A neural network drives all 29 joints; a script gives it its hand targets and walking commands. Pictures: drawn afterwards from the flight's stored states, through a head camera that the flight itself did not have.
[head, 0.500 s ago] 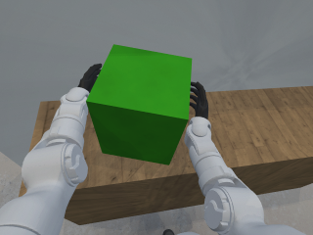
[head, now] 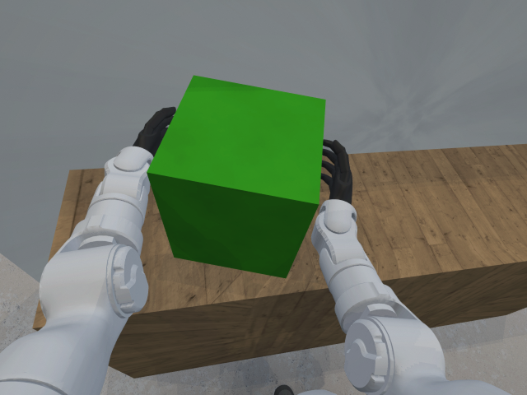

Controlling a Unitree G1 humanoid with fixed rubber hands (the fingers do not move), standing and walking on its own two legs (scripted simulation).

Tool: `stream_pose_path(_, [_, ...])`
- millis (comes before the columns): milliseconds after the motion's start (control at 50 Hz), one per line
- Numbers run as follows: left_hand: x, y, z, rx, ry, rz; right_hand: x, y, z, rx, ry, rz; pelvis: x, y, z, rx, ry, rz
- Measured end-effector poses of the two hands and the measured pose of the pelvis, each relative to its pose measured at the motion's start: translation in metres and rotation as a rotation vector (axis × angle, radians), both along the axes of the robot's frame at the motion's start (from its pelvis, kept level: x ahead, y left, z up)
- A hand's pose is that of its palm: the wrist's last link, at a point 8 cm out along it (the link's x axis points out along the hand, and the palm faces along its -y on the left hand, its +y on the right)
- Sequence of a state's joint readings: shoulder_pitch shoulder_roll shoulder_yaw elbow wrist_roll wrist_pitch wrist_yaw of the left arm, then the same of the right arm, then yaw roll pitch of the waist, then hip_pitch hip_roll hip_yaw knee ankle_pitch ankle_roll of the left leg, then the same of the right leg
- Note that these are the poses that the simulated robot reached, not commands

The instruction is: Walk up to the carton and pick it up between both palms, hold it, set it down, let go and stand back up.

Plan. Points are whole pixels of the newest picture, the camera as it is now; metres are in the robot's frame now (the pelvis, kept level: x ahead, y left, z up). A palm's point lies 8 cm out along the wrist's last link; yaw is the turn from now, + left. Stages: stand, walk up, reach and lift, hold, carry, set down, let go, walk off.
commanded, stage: reach and lift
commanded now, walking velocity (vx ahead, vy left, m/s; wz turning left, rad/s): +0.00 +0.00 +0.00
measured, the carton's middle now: (243, 185) +0.43 -0.02 +0.04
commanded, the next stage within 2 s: none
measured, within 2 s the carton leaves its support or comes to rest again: leaves its support in 0.34 s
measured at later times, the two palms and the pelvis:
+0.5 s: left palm (156, 153) +0.44 +0.11 +0.11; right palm (359, 196) +0.34 -0.17 +0.10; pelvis -0.02 -0.01 +0.00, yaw +0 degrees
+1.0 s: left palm (151, 144) +0.42 +0.11 +0.15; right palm (373, 175) +0.35 -0.18 +0.14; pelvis -0.02 -0.02 +0.00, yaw +0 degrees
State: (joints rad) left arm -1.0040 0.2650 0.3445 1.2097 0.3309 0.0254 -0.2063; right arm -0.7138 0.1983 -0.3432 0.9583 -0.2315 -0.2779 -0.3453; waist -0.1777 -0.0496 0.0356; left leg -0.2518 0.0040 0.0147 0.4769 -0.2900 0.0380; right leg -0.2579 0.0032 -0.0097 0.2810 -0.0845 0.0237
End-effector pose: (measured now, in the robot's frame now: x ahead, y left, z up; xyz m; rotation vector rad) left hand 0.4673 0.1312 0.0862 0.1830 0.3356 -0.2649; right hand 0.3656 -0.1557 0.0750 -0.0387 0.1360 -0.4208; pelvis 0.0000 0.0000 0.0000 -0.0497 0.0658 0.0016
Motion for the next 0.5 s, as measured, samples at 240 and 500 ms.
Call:
stream_pose_path(240, [-0.019, -0.008, 0.003, 0.044, -0.012, -0.011, -0.020, -0.007, -0.001, 0.047, -0.009, -0.008, -0.014, -0.005, 0.000, 0.006, -0.019, 0.001])
stream_pose_path(500, [-0.029, -0.018, 0.026, 0.046, -0.060, 0.003, -0.025, -0.018, 0.023, 0.104, -0.063, -0.003, -0.022, -0.010, 0.001, 0.013, -0.045, 0.002])
